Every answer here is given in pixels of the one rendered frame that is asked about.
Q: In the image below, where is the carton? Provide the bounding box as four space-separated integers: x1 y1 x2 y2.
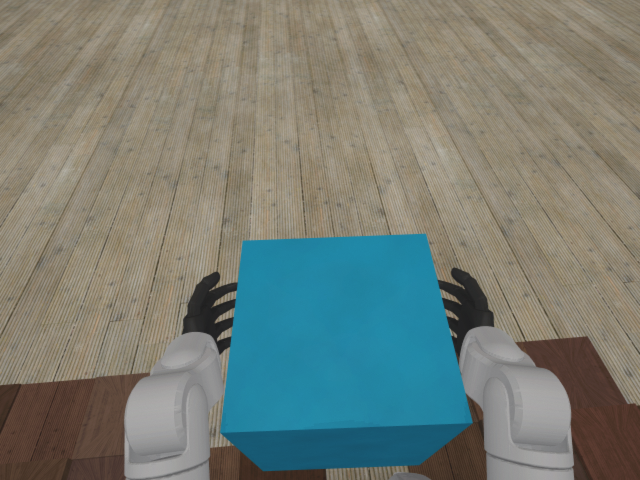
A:
220 234 473 471

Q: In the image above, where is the right robot forearm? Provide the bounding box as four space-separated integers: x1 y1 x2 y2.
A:
459 326 574 480

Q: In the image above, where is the left robot forearm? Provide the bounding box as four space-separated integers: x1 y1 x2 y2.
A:
124 332 224 480

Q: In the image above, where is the robot right hand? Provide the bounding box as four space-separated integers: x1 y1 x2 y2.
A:
438 268 494 358

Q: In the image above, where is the robot left hand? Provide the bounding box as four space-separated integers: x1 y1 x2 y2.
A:
182 272 238 355

